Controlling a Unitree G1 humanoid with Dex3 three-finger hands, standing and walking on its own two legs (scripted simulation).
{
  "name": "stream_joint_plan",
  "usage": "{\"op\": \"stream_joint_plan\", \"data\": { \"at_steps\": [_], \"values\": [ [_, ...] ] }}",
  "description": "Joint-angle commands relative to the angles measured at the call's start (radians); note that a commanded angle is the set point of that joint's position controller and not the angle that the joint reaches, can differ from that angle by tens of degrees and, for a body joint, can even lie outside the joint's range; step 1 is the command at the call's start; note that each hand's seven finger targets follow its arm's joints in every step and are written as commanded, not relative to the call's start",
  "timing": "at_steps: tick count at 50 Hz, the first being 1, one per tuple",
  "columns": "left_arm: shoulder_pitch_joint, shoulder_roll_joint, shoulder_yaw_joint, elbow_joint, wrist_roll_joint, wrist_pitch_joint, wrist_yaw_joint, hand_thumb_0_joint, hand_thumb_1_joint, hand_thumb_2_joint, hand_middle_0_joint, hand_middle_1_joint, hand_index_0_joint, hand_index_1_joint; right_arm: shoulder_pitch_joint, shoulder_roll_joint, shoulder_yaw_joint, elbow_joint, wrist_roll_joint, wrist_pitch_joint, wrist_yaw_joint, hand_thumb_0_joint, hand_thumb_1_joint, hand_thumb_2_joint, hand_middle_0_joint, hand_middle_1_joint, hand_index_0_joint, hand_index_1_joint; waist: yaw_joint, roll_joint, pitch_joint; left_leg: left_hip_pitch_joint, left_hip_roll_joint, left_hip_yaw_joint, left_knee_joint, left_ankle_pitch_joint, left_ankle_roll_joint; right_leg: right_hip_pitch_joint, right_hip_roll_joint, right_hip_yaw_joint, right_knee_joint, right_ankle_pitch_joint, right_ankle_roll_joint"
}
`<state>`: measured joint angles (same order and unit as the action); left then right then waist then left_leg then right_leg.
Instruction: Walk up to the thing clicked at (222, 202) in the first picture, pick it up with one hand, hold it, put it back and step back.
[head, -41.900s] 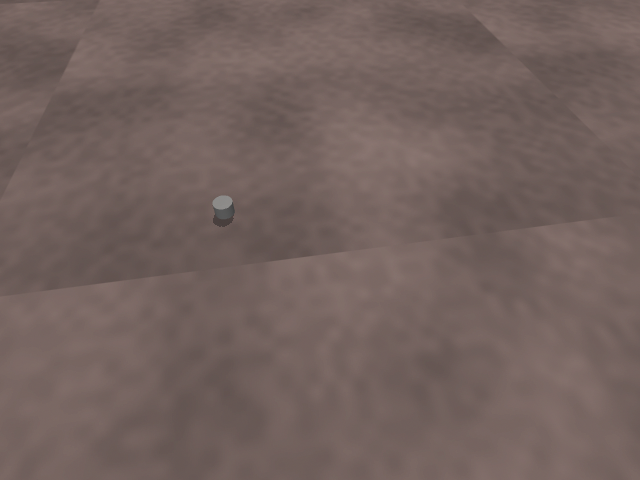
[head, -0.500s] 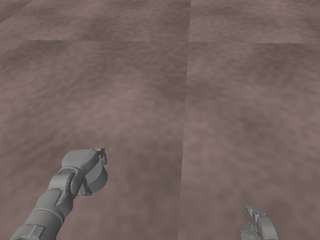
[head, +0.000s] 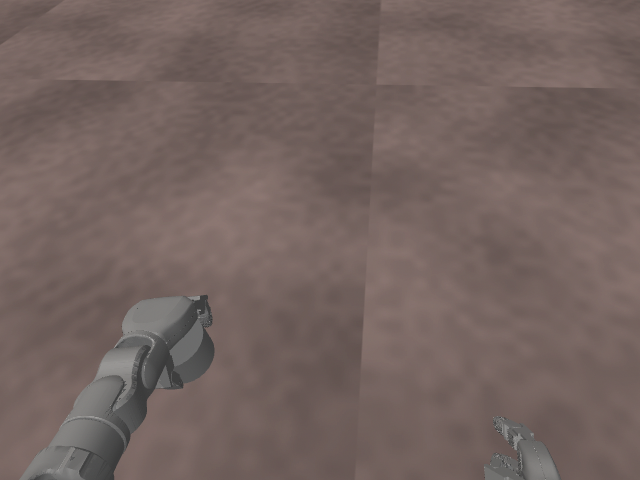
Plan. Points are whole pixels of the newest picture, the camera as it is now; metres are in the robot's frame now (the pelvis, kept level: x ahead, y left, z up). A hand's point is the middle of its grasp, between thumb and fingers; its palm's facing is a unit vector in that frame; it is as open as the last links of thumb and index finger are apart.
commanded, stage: crouch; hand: left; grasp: from above
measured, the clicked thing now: (180, 347) +0.31 +0.22 -0.06
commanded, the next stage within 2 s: lower in 1.92 s
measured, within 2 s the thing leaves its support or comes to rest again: neither
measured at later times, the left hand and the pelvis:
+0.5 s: hand (200, 373) +0.32 +0.23 -0.20, palm faces -0.43 +0.03 -0.90, open 10.8 cm; pelvis -0.03 +0.00 -0.09, yaw +1 degrees
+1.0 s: hand (231, 395) +0.37 +0.24 -0.44, palm faces -0.45 +0.00 -0.89, open 10.8 cm; pelvis -0.06 +0.01 -0.29, yaw -2 degrees
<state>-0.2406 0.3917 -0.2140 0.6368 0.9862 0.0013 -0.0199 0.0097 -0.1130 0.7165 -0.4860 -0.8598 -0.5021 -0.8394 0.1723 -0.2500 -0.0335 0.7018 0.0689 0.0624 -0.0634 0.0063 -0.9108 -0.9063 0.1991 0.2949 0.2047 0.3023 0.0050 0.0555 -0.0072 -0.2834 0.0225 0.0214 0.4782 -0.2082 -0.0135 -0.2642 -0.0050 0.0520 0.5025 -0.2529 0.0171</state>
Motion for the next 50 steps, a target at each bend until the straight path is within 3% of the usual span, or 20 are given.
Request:
{"op": "stream_joint_plan", "data": {
  "at_steps": [1, 5, 11, 16, 19, 22, 25, 27, 30, 33, 35, 37, 42, 46, 47, 50],
  "values": [
    [-0.293, 0.189, 0.095, -0.172, 0.013, -0.007, 0.044, 0.0, 0.351, 0.969, -0.69, -1.045, -0.731, -1.004, -0.078, -0.123, -0.041, -0.138, -0.002, -0.039, -0.005, 0.0, -0.893, -0.9, 0.2, 0.3, 0.2, 0.3, -0.003, -0.075, -0.237, 0.139, -0.041, 0.022, -0.027, 0.161, 0.031, 0.008, 0.027, -0.03, -0.088, 0.174, -0.012],
    [-0.282, 0.167, 0.089, -0.092, 0.032, -0.029, 0.088, 0.0, 0.362, 0.962, -0.717, -1.014, -0.752, -0.98, -0.06, -0.125, -0.044, -0.133, -0.006, -0.029, 0.0, 0.0, -0.896, -0.901, 0.2, 0.3, 0.2, 0.3, -0.02, -0.098, -0.194, 0.102, -0.04, 0.016, -0.013, 0.125, 0.029, -0.038, 0.029, -0.035, -0.072, 0.134, -0.017],
    [-0.429, 0.17, 0.096, 0.073, 0.089, -0.05, 0.229, 0.0, 0.367, 0.974, -0.713, -1.052, -0.754, -1.012, -0.004, -0.139, -0.057, -0.081, -0.032, -0.026, 0.017, 0.0, -0.898, -0.9, 0.199, 0.3, 0.2, 0.3, -0.059, -0.065, -0.223, -0.013, -0.033, 0.007, 0.117, 0.065, 0.013, -0.204, 0.033, -0.045, 0.049, 0.07, -0.026],
    [-0.553, 0.152, 0.097, 0.159, 0.155, -0.063, 0.336, 0.0, 0.397, 0.998, -0.737, -1.074, -0.779, -1.032, 0.078, -0.148, -0.083, -0.049, -0.058, -0.041, 0.04, 0.0, -0.899, -0.899, 0.199, 0.299, 0.199, 0.299, -0.08, 0.004, -0.398, -0.177, -0.026, 0.003, 0.357, 0.083, 0.007, -0.412, 0.033, -0.048, 0.274, 0.086, -0.036],
    [-0.593, 0.13, 0.097, 0.285, 0.169, -0.057, 0.384, 0.0, 0.447, 1.01, -0.767, -1.099, -0.814, -1.052, 0.1, -0.158, -0.09, -0.049, -0.072, -0.051, 0.045, 0.0, -0.903, -0.9, 0.199, 0.3, 0.199, 0.3, -0.101, -0.012, -0.408, -0.339, -0.02, -0.007, 0.47, 0.011, 0.01, -0.552, 0.038, -0.06, 0.391, 0.03, -0.04],
    [-0.639, 0.182, 0.138, 0.338, 0.174, -0.057, 0.415, 0.0, 0.461, 0.985, -0.762, -1.095, -0.816, -1.04, 0.122, -0.165, -0.096, -0.045, -0.084, -0.066, 0.047, 0.0, -0.898, -0.897, 0.199, 0.299, 0.2, 0.299, -0.084, 0.031, -0.503, -0.451, -0.017, -0.018, 0.581, -0.024, 0.01, -0.678, 0.043, -0.072, 0.516, -0.016, -0.046],
    [-0.658, 0.162, 0.129, 0.41, 0.175, -0.051, 0.426, 0.0, 0.49, 1.012, -0.806, -1.065, -0.848, -1.023, 0.139, -0.171, -0.098, -0.048, -0.092, -0.075, 0.044, 0.0, -0.899, -0.898, 0.199, 0.299, 0.2, 0.299, -0.11, 0.02, -0.548, -0.594, -0.02, -0.026, 0.684, -0.082, 0.019, -0.786, 0.045, -0.082, 0.623, -0.062, -0.052],
    [-0.693, 0.221, 0.167, 0.402, 0.175, -0.05, 0.435, 0.0, 0.469, 0.995, -0.787, -1.05, -0.829, -1.008, 0.147, -0.173, -0.102, -0.046, -0.097, -0.082, 0.039, 0.0, -0.897, -0.897, 0.199, 0.299, 0.2, 0.299, -0.097, 0.039, -0.622, -0.675, -0.023, -0.025, 0.751, -0.127, 0.022, -0.829, 0.046, -0.083, 0.689, -0.094, -0.053],
    [-0.726, 0.242, 0.182, 0.394, 0.173, -0.04, 0.439, 0.0, 0.452, 0.986, -0.785, -1.038, -0.825, -0.999, 0.156, -0.169, -0.101, -0.048, -0.102, -0.085, 0.034, 0.0, -0.899, -0.897, 0.199, 0.299, 0.2, 0.299, -0.114, 0.026, -0.697, -0.789, -0.027, -0.013, 0.841, -0.155, 0.032, -0.864, 0.044, -0.08, 0.763, -0.105, -0.049],
    [-0.756, 0.26, 0.2, 0.414, 0.164, -0.031, 0.433, 0.0, 0.43, 1.009, -0.776, -1.037, -0.811, -1.004, 0.165, -0.165, -0.099, -0.034, -0.112, -0.09, 0.033, 0.0, -0.899, -0.898, 0.199, 0.299, 0.2, 0.299, -0.128, 0.025, -0.718, -0.88, -0.024, -0.02, 0.918, -0.183, 0.038, -0.95, 0.045, -0.083, 0.831, -0.127, -0.048],
    [-0.76, 0.295, 0.219, 0.422, 0.174, -0.033, 0.43, 0.0, 0.436, 0.978, -0.78, -1.022, -0.818, -0.985, 0.168, -0.168, -0.098, -0.031, -0.116, -0.091, 0.034, 0.0, -0.899, -0.898, 0.199, 0.299, 0.2, 0.299, -0.12, 0.037, -0.74, -0.919, -0.024, -0.023, 0.959, -0.206, 0.038, -1.003, 0.047, -0.088, 0.875, -0.155, -0.05],
    [-0.775, 0.277, 0.212, 0.447, 0.173, -0.04, 0.421, 0.0, 0.473, 0.961, -0.794, -1.033, -0.84, -0.988, 0.167, -0.172, -0.097, -0.028, -0.123, -0.094, 0.04, 0.0, -0.899, -0.898, 0.199, 0.299, 0.2, 0.299, -0.14, 0.052, -0.732, -0.95, -0.02, -0.043, 0.994, -0.249, 0.033, -1.095, 0.046, -0.1, 0.925, -0.201, -0.055],
    [-0.85, 0.315, 0.229, 0.441, 0.185, -0.075, 0.423, 0.0, 0.477, 0.924, -0.794, -0.995, -0.844, -0.945, 0.164, -0.177, -0.086, -0.021, -0.131, -0.107, 0.049, 0.0, -0.896, -0.896, 0.2, 0.299, 0.2, 0.299, -0.162, 0.083, -0.74, -1.048, -0.02, -0.074, 1.08, -0.368, 0.024, -1.265, 0.046, -0.118, 1.032, -0.311, -0.062],
    [-0.915, 0.365, 0.251, 0.403, 0.201, -0.099, 0.439, 0.0, 0.465, 0.915, -0.787, -0.978, -0.836, -0.929, 0.161, -0.177, -0.076, -0.011, -0.141, -0.118, 0.065, 0.0, -0.897, -0.897, 0.2, 0.299, 0.2, 0.299, -0.158, 0.125, -0.857, -1.077, -0.022, -0.062, 1.185, -0.301, 0.03, -1.309, 0.054, -0.123, 1.111, -0.259, -0.061],
    [-0.906, 0.362, 0.254, 0.429, 0.209, -0.1, 0.442, 0.0, 0.463, 0.963, -0.796, -0.993, -0.839, -0.95, 0.169, -0.183, -0.073, 0.002, -0.146, -0.122, 0.069, 0.0, -0.898, -0.898, 0.2, 0.299, 0.2, 0.299, -0.172, 0.123, -0.853, -1.081, -0.019, -0.068, 1.209, -0.273, 0.031, -1.336, 0.049, -0.126, 1.131, -0.236, -0.057],
    [-0.914, 0.367, 0.259, 0.455, 0.21, -0.104, 0.45, 0.0, 0.476, 0.957, -0.81, -0.99, -0.852, -0.948, 0.179, -0.185, -0.066, 0.017, -0.155, -0.128, 0.085, 0.0, -0.903, -0.9, 0.199, 0.299, 0.2, 0.299, -0.173, 0.148, -0.865, -1.09, -0.015, -0.072, 1.264, -0.218, 0.031, -1.386, 0.05, -0.137, 1.185, -0.197, -0.056]
  ]
}}
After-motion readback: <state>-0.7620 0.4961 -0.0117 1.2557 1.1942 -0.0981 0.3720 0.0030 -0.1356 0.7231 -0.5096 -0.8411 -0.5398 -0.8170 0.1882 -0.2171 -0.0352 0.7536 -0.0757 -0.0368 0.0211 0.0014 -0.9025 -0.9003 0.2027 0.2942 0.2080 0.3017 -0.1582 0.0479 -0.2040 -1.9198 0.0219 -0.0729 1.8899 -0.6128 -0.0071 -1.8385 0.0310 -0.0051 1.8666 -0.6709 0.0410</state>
